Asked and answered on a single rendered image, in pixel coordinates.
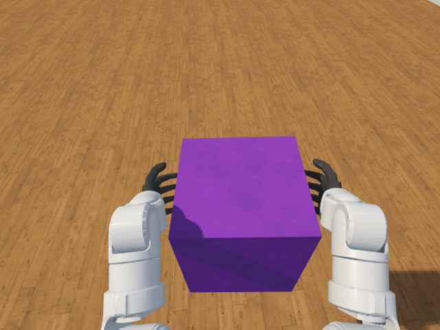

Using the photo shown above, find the robot right forearm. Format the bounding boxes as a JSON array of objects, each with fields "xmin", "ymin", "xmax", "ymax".
[{"xmin": 320, "ymin": 188, "xmax": 400, "ymax": 330}]

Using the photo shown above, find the robot left forearm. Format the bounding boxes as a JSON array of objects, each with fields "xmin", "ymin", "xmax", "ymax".
[{"xmin": 101, "ymin": 190, "xmax": 168, "ymax": 330}]

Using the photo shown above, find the robot left hand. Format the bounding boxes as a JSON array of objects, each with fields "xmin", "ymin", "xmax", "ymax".
[{"xmin": 142, "ymin": 162, "xmax": 177, "ymax": 215}]

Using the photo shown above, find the robot right hand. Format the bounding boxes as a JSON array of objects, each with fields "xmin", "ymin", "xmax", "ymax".
[{"xmin": 305, "ymin": 159, "xmax": 342, "ymax": 216}]

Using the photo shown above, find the carton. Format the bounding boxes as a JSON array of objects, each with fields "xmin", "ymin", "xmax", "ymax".
[{"xmin": 168, "ymin": 136, "xmax": 322, "ymax": 292}]

